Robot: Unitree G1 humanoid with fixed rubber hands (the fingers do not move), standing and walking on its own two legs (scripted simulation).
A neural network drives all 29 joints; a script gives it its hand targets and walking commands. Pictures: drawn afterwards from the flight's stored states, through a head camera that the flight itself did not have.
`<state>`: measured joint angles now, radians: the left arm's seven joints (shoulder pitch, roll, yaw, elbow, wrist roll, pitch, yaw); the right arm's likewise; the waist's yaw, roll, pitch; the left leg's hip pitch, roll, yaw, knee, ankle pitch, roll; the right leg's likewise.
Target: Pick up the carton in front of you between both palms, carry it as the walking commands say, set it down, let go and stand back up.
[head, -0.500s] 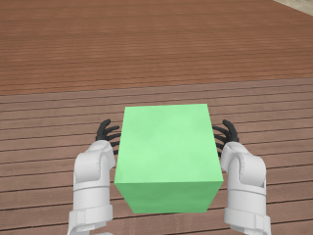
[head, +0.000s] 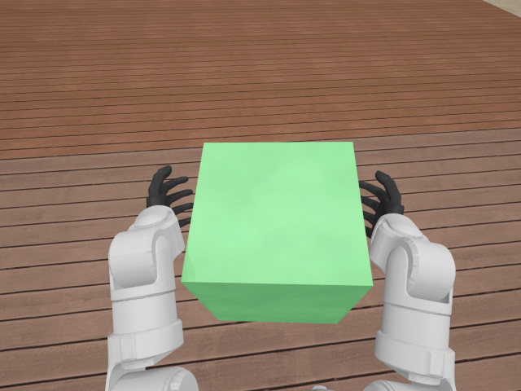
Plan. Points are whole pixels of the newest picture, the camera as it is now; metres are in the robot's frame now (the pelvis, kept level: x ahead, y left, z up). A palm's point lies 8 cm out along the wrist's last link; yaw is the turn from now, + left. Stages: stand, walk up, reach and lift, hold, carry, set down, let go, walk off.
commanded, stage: carry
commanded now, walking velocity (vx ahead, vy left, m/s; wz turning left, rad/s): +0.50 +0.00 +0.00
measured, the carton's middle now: (277, 242) +0.35 -0.02 +0.07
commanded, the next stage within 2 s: none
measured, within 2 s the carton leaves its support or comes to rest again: neither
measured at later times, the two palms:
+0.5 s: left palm (209, 96) +0.63 +0.10 +0.17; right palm (361, 96) +0.65 -0.21 +0.16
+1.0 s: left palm (221, 21) +0.97 +0.09 +0.21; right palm (338, 19) +0.96 -0.21 +0.22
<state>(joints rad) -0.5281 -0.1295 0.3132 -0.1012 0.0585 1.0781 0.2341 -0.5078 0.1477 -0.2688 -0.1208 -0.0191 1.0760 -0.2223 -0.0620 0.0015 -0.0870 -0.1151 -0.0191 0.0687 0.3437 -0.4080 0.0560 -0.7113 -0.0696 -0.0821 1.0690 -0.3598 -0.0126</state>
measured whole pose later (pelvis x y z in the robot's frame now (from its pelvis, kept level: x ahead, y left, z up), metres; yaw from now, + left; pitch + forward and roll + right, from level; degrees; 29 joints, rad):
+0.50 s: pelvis +0.30 -0.05 +0.02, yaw +0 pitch +4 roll +1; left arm -0.50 -0.15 0.25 -0.24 -0.02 1.09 0.22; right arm -0.51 0.11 -0.29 -0.23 0.00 1.06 -0.22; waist 0.04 0.02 -0.01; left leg -0.83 0.09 0.07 1.06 -0.25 0.04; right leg -0.18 0.03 -0.14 0.43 -0.44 -0.08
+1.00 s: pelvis +0.63 -0.06 +0.06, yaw +0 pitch +4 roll +0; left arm -0.51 -0.12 0.31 -0.18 0.04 1.10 0.22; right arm -0.55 0.15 -0.26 -0.15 -0.02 1.10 -0.22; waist -0.04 -0.01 -0.07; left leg -0.15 0.00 0.11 0.41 -0.43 0.04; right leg -0.74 -0.10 -0.08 0.85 -0.26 -0.02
